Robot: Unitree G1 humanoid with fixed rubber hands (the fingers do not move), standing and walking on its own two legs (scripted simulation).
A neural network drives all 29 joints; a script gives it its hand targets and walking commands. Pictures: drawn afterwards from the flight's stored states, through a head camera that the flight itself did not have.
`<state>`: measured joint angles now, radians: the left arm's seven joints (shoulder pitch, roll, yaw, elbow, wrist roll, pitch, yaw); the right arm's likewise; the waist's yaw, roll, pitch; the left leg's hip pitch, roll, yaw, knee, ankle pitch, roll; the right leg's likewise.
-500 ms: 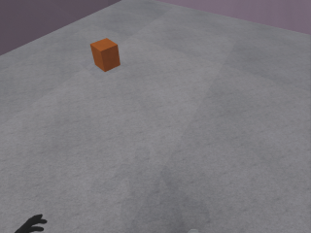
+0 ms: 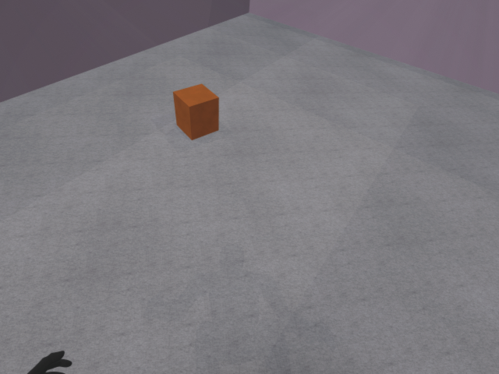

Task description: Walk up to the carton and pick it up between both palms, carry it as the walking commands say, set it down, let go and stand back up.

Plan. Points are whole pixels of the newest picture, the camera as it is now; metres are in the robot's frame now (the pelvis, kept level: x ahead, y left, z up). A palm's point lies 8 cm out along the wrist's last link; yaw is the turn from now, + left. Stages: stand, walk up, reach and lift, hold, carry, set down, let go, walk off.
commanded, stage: walk up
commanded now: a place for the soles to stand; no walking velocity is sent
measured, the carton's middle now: (196, 111) +1.75 +0.35 -0.64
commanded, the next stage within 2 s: none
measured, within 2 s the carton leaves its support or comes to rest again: neither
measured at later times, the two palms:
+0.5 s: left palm (54, 294) +0.28 +0.37 -0.09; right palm (426, 296) +0.31 -0.33 -0.07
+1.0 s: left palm (94, 216) +0.45 +0.35 -0.07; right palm (388, 211) +0.52 -0.32 -0.07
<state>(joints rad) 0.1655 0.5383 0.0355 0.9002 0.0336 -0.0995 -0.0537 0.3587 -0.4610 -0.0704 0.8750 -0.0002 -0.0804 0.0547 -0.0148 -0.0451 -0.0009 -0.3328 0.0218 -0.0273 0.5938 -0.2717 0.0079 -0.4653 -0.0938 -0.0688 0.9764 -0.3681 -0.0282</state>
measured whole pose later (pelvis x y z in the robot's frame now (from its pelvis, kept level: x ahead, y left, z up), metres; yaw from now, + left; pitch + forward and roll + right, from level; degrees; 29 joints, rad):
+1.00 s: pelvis +0.40 +0.00 +0.00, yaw +6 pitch -3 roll +0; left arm 0.23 0.50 0.03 0.90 0.03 -0.09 -0.05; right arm 0.22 -0.46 -0.07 0.87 0.00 -0.08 0.08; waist -0.01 0.00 0.04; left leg -0.39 0.03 -0.04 0.90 -0.41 0.01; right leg -0.21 -0.08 -0.08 0.50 -0.24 -0.02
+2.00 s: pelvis +0.79 +0.07 +0.00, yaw +6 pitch +2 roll -1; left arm 0.19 0.50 0.03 0.89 0.02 -0.08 -0.05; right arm 0.42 -0.44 -0.07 0.87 0.00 -0.07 0.04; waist -0.02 -0.03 0.04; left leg -0.27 0.02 0.01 0.58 -0.34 0.01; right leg -0.52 -0.07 -0.05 0.73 -0.30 -0.04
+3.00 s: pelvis +1.07 +0.16 -0.01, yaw +9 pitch +1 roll -2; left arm 0.26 0.52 0.03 0.87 0.02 -0.08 0.00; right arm 0.37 -0.45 -0.07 0.80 0.00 -0.03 0.06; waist -0.02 0.01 0.05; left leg -0.37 0.03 -0.01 0.69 -0.34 0.01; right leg -0.50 -0.07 -0.04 0.90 -0.47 -0.03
